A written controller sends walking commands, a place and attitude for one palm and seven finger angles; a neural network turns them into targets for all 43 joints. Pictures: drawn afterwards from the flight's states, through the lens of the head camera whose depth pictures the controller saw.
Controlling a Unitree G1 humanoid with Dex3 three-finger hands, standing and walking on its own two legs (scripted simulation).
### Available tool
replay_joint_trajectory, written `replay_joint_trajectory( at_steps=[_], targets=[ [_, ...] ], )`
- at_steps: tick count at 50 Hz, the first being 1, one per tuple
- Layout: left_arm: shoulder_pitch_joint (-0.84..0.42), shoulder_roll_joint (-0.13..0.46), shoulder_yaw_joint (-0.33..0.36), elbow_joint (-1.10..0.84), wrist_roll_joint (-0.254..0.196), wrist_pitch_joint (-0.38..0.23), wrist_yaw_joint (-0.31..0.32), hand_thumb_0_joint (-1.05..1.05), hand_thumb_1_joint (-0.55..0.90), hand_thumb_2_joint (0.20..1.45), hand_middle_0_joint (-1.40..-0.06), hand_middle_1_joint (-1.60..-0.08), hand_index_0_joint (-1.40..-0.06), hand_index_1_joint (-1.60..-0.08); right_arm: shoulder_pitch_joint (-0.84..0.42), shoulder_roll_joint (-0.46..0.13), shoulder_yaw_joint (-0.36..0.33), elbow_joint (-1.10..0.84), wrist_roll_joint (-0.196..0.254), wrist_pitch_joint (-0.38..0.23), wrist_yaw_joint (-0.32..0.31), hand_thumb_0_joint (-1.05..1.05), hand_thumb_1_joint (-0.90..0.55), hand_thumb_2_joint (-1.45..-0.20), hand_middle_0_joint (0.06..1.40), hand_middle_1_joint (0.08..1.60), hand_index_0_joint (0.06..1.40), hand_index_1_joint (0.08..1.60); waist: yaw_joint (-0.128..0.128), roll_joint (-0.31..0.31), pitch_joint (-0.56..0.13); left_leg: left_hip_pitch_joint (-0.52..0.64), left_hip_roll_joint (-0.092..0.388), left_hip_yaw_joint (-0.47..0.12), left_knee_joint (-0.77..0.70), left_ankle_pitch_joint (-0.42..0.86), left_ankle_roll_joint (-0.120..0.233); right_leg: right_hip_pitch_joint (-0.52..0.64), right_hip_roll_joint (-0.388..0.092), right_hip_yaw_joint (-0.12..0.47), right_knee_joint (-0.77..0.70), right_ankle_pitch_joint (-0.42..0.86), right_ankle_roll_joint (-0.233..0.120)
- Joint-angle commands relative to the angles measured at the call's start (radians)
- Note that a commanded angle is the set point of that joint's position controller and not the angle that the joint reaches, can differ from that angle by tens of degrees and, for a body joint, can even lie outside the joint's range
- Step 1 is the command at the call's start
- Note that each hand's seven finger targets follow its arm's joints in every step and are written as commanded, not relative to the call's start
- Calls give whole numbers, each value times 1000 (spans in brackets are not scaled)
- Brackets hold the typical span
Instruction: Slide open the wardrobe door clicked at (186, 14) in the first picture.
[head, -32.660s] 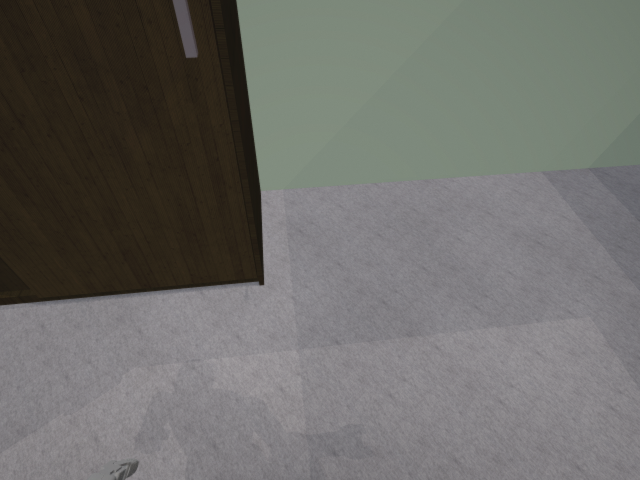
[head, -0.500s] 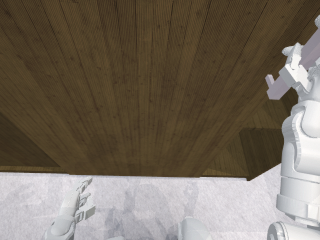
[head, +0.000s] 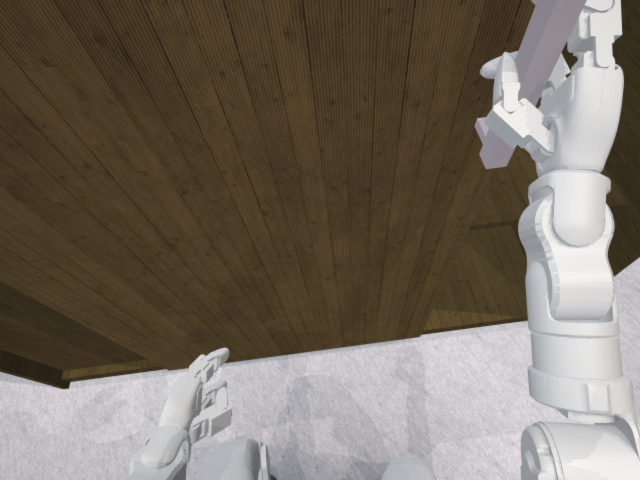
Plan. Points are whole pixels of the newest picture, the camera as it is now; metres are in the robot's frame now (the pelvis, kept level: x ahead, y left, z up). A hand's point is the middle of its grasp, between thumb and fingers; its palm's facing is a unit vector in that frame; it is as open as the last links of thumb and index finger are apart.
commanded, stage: step sideways, sliding the door along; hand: right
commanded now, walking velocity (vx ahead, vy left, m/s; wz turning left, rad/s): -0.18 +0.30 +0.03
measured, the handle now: (533, 26) +0.43 -0.24 +0.26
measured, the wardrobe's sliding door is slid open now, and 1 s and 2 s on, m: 0.41 0.50 0.50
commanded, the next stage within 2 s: stop walking and hold the door there in 1.12 s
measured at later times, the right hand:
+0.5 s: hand (394, 123) +0.38 -0.12 +0.22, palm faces +0.31 +0.95 -0.01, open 7.7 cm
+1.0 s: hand (379, 113) +0.40 -0.11 +0.22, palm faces +0.63 +0.78 -0.06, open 7.6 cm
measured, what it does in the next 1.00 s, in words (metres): steps to the left: left foot, then right foot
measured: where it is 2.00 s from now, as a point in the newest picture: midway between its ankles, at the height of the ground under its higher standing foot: outside the picture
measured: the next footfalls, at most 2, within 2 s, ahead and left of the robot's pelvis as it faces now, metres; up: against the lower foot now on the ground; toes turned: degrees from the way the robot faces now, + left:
left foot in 0.12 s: +0.05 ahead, +0.17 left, +0.00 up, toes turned +5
right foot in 0.38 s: +0.05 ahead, -0.03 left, +0.00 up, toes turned -12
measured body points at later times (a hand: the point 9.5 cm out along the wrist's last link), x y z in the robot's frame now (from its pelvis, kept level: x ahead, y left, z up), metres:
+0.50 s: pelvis +0.02 +0.08 -0.01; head +0.09 +0.05 +0.43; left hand +0.22 +0.30 -0.10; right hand +0.36 -0.17 +0.22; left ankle +0.02 +0.24 -0.67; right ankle +0.01 -0.02 -0.75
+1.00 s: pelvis +0.03 +0.20 -0.01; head +0.13 +0.21 +0.43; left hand +0.26 +0.41 -0.12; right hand +0.36 -0.15 +0.22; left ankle +0.05 +0.31 -0.75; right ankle +0.00 +0.06 -0.69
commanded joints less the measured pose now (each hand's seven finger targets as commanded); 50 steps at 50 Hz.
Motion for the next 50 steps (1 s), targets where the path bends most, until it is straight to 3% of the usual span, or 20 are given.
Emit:
replay_joint_trajectory(
  at_steps=[1, 3, 5, 7, 8, 10, 12, 16, 17, 18, 19, 21, 22, 27, 38, 41, 42, 44, 47, 50],
  targets=[
    [-36, 190, 71, -135, -4, -58, 17, 0, 900, 900, -200, -300, -200, -300, -443, 43, 212, -308, 11, -132, 71, 0, -900, -900, 450, 1400, 450, 1400, 193, -369, -501, 53, -45, 41, -247, -18, 20, 365, -143, 10, 24, 844, -157],
    [-29, 187, 70, -136, -11, -72, 15, 0, 900, 900, -200, -300, -200, -300, -421, 24, 193, -318, 7, -146, 65, 0, -900, -900, 450, 1400, 450, 1400, 190, -349, -517, 127, -60, 42, -414, 66, 30, 386, -121, 8, 92, 859, -133],
    [-50, 175, 57, -146, -28, -78, 14, 0, 900, 900, -200, -300, -200, -300, -396, -30, 152, -354, -1, -160, 61, 0, -900, -900, 450, 1400, 450, 1400, 163, -199, -548, 322, -21, 17, -607, 359, 38, 274, -45, 10, 227, 656, -99],
    [-74, 130, 43, -148, -39, -72, 44, 0, 900, 900, -200, -300, -200, -300, -304, -151, 82, -335, -22, -152, 36, 0, -900, -900, 450, 1400, 450, 1400, 153, 255, -559, 579, 267, -226, -494, 1312, 165, -160, 174, -25, 518, -308, -70],
    [-110, 130, 38, -147, -26, -76, 54, 0, 900, 900, -200, -300, -200, -300, -273, -167, 60, -351, -29, -150, 28, 0, -900, -900, 450, 1400, 450, 1400, 125, 265, -546, 569, 335, -235, -467, 1495, 182, -265, 240, 35, 638, -497, -78],
    [-84, 154, 56, -129, -25, -69, 69, 0, 900, 900, -200, -300, -200, -300, -274, -139, 45, -458, 12, -180, 25, 0, -900, -900, 450, 1400, 450, 1400, 127, 394, -551, 656, 323, -264, -397, 1469, 191, -343, 211, 87, 695, -481, -48],
    [-123, 137, 30, -99, -20, -53, 83, 0, 900, 900, -200, -300, -200, -300, -275, -86, 59, -503, 15, -188, -2, 0, -900, -900, 450, 1400, 450, 1400, 138, 274, -541, 686, 281, -210, -373, 1376, 231, -340, 203, 59, 486, -422, -47],
    [-89, 152, 52, -116, -10, -7, 91, 0, 900, 900, -200, -300, -200, -300, -260, -56, 97, -545, 3, -222, -2, 0, -900, -900, 450, 1400, 450, 1400, 164, 203, -613, 516, 189, -105, -280, 1106, 176, 11, 185, -43, 36, 83, -36],
    [-78, 168, 67, -123, -14, 1, 92, 0, 900, 900, -200, -300, -200, -300, -254, -37, 134, -547, 12, -219, 4, 0, -900, -900, 450, 1400, 450, 1400, 185, 135, -612, 347, 159, -72, -217, 897, 131, 200, 95, 12, -31, 363, -71],
    [-62, 210, 91, -129, -10, -14, 83, 0, 900, 900, -200, -300, -200, -300, -244, 17, 176, -540, 23, -212, 25, 0, -900, -900, 450, 1400, 450, 1400, 186, -55, -635, 8, 48, -43, -69, 291, 53, 473, -176, 275, -22, 1019, -202],
    [-46, 225, 97, -134, -3, -26, 53, 0, 900, 900, -200, -300, -200, -300, -269, 53, 185, -519, 6, -215, 43, 0, -900, -900, 450, 1400, 450, 1400, 169, -174, -680, -96, 14, -125, 102, -277, 48, 541, -341, 368, 37, 1335, -292],
    [-69, 225, 91, -138, -1, -48, 14, 0, 900, 900, -200, -300, -200, -300, -350, 74, 205, -518, -27, -207, 53, 0, -900, -900, 450, 1400, 450, 1400, 175, -100, -577, -146, -6, -160, 231, -218, 58, 406, -289, 195, 31, 1037, -252],
    [-65, 216, 92, -139, 3, -62, 18, 0, 900, 900, -200, -300, -200, -300, -410, 71, 200, -573, -20, -214, 50, 0, -900, -900, 450, 1400, 450, 1400, 179, -183, -559, -174, 18, -147, 201, -217, 53, 431, -270, 185, 32, 1038, -243],
    [-42, 230, 107, -144, 9, -66, -1, 0, 900, 900, -200, -300, -200, -300, -334, 67, 212, -496, -31, -152, 76, 0, -900, -900, 450, 1400, 450, 1400, 175, -197, -464, -128, 2, -29, 180, 8, 20, 295, -152, -10, -33, 854, -155],
    [6, 193, 79, -155, 0, -117, 4, 0, 900, 900, -200, -300, -200, -300, -310, -37, 123, -391, -10, -156, 69, 0, -900, -900, 450, 1400, 450, 1400, 185, -402, -487, 41, -73, 52, -339, 39, 20, 454, -131, -64, 33, 982, -126],
    [-18, 187, 66, -163, -19, -121, 0, 0, 900, 900, -200, -300, -200, -300, -287, -132, 36, -396, -14, -176, 58, 0, -900, -900, 450, 1400, 450, 1400, 157, -260, -537, 267, -58, 41, -600, 323, 29, 368, -70, -44, 208, 805, -97],
    [-12, 180, 56, -161, -33, -114, 9, 0, 900, 900, -200, -300, -200, -300, -267, -193, 4, -398, -19, -176, 54, 0, -900, -900, 450, 1400, 450, 1400, 154, -114, -541, 368, -19, 0, -648, 670, 39, 282, 2, -63, 293, 598, -79],
    [-89, 143, 48, -182, -31, -107, 39, 0, 900, 900, -200, -300, -200, -300, -204, -297, -91, -395, -28, -167, 30, 0, -900, -900, 450, 1400, 450, 1400, 121, 240, -560, 571, 290, -235, -478, 1552, 154, -167, 208, -44, 597, -452, -58],
    [-73, 171, 58, -111, -34, -94, 58, 0, 900, 900, -200, -300, -200, -300, -153, -274, -144, -417, 12, -184, 10, 0, -900, -900, 450, 1400, 450, 1400, 123, 302, -556, 673, 323, -282, -390, 1548, 218, -342, 186, 107, 625, -502, -41],
    [-83, 155, 32, -96, -29, -50, 69, 0, 900, 900, -200, -300, -200, -300, -172, -254, -154, -488, 6, -218, -20, 0, -900, -900, 450, 1400, 450, 1400, 155, 208, -589, 670, 242, -163, -333, 1403, 211, -233, 206, 29, 249, -290, -21]
  ],
)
